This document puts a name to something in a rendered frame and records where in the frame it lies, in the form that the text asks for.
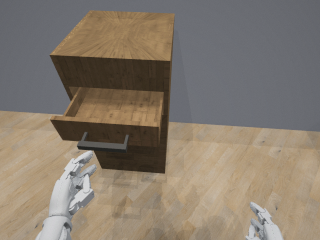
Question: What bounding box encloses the left robot hand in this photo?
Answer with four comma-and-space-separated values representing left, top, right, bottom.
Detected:
48, 150, 97, 221

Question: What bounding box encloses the drawer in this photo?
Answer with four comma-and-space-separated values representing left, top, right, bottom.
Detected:
50, 87, 164, 147

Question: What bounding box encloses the handle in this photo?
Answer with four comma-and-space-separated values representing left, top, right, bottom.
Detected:
77, 132, 129, 153

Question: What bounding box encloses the robot left forearm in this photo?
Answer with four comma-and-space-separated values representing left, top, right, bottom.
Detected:
35, 215, 73, 240

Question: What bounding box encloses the right robot hand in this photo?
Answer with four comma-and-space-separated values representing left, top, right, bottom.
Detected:
245, 202, 284, 240

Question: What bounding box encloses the cabinet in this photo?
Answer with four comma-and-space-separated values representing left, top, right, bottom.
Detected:
50, 10, 175, 174

